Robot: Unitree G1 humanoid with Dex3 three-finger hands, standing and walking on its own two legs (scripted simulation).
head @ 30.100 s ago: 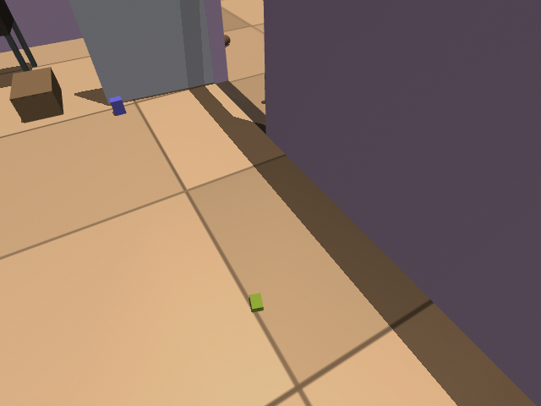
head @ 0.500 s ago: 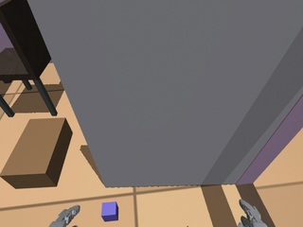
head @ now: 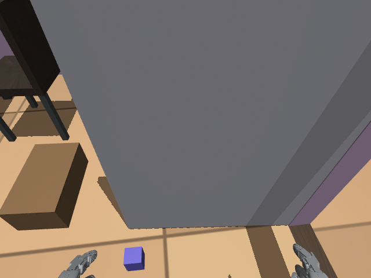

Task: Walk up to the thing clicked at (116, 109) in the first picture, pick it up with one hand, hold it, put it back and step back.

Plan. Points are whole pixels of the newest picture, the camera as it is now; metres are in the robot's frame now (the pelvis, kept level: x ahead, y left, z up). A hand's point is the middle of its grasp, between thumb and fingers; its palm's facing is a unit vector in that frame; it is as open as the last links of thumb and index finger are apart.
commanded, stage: stand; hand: left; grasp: from above
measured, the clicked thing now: (134, 259) +0.40 +0.24 -0.66
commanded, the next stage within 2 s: none
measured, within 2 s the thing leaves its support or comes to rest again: neither
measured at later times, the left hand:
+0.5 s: hand out of the picture +0.07 +0.24 -0.11, palm faces +0.04 -0.94 -0.33, open 7.4 cm
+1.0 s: hand out of the picture +0.02 +0.24 -0.10, palm faces +0.05 -0.94 -0.34, open 7.4 cm
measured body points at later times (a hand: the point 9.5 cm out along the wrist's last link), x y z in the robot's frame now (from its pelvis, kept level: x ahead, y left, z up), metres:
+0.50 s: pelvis -0.01 +0.01 +0.05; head +0.01 +0.01 +0.49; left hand +0.07 +0.29 -0.08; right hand +0.08 -0.27 -0.08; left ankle -0.01 +0.13 -0.68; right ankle -0.01 -0.13 -0.68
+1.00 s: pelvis -0.01 +0.00 +0.06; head -0.02 -0.01 +0.51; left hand +0.02 +0.29 -0.07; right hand +0.05 -0.28 -0.08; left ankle -0.01 +0.13 -0.68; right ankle -0.01 -0.13 -0.68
